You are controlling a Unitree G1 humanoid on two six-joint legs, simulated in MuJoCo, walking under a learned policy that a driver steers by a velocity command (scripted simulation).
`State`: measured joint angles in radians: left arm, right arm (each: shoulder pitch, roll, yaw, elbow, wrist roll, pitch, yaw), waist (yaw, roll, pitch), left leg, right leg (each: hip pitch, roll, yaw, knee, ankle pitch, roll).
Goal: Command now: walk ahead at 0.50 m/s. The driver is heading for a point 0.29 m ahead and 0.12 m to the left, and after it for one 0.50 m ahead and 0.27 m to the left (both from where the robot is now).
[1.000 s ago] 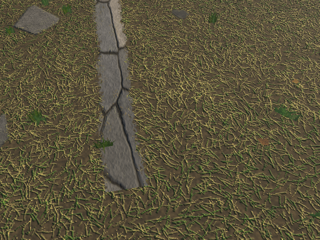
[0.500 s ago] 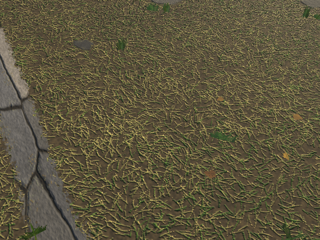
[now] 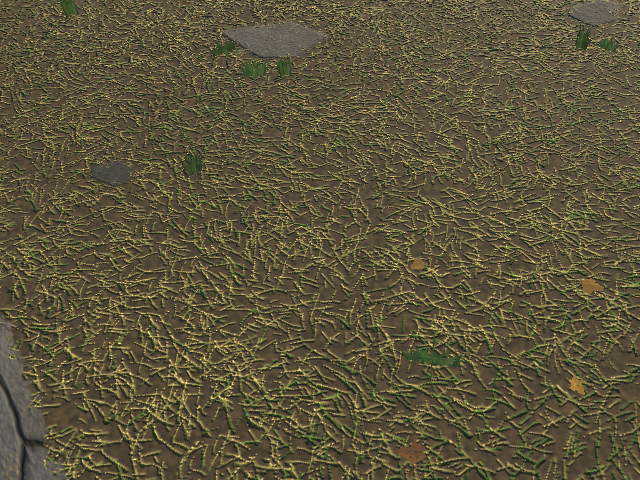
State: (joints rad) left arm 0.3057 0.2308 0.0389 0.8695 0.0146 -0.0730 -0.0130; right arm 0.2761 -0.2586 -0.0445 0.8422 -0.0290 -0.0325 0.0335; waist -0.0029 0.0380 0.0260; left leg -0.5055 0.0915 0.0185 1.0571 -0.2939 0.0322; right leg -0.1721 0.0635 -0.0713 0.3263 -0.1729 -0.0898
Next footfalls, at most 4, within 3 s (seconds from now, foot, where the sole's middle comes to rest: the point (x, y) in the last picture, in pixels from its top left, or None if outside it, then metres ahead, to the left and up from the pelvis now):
0.34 left None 0.33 0.12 -0.78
0.90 right None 0.36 -0.06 -0.78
1.38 left None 0.21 0.10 -0.78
1.92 right None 0.37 -0.01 -0.78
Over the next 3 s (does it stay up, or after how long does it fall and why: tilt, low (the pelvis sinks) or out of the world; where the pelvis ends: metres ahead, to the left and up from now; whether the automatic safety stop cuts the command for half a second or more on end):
stays up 0.39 0.27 -0.01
